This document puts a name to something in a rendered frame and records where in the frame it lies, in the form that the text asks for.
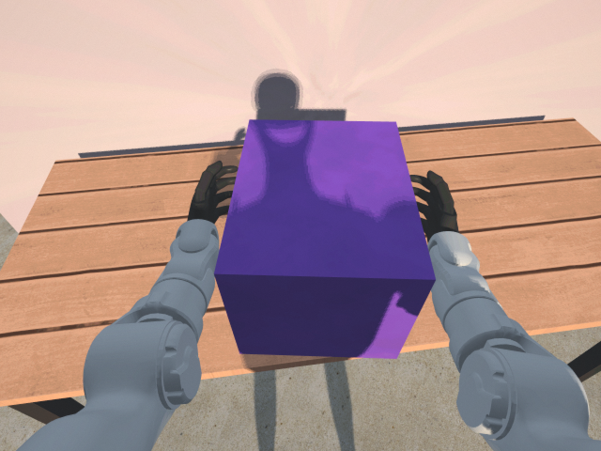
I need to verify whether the left robot hand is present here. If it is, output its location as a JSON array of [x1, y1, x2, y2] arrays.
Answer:
[[187, 161, 238, 225]]

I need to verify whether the right robot hand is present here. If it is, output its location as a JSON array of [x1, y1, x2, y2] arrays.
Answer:
[[409, 170, 459, 242]]

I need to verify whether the table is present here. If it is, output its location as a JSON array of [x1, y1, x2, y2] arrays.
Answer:
[[0, 117, 601, 425]]

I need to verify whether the right robot upper arm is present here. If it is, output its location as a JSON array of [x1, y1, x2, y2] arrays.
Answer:
[[456, 347, 601, 451]]

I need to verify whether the carton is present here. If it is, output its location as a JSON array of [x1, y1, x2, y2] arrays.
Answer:
[[214, 119, 436, 359]]

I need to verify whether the left robot forearm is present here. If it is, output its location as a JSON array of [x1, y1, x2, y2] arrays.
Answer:
[[83, 219, 220, 399]]

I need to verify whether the left robot upper arm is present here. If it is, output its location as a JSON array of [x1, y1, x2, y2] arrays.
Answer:
[[16, 320, 202, 451]]

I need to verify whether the right robot forearm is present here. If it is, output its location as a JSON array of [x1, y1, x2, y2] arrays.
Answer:
[[427, 231, 590, 426]]

